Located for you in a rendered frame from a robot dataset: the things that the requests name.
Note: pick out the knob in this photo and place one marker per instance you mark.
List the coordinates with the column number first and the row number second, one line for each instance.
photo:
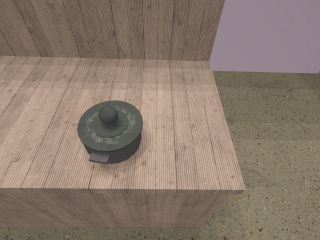
column 108, row 114

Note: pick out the lid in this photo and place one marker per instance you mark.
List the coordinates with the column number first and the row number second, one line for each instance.
column 107, row 138

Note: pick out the table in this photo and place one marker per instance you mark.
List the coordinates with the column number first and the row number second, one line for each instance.
column 58, row 58

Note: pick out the pot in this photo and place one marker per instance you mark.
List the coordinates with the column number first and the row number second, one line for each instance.
column 116, row 156

